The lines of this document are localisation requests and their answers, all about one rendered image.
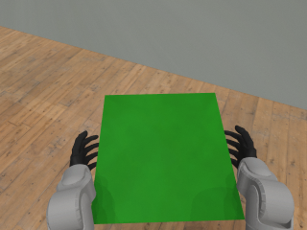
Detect left robot hand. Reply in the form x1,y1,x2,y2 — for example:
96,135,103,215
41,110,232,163
69,130,99,170

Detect right robot forearm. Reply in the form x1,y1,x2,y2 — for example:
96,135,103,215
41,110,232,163
236,157,295,230

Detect right robot hand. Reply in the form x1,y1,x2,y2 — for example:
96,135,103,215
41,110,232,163
224,125,257,170

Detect left robot forearm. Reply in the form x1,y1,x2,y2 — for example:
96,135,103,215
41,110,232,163
46,164,96,230

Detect carton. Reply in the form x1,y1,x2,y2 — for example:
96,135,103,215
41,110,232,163
91,92,245,224

